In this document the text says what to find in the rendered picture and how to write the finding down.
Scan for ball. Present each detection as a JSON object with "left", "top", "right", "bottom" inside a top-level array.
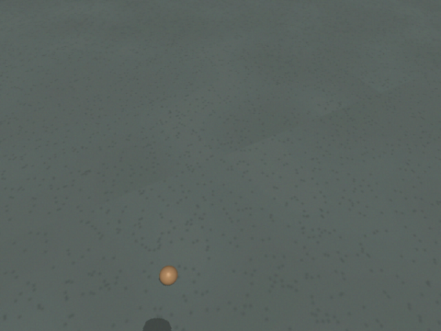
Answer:
[{"left": 159, "top": 265, "right": 178, "bottom": 285}]

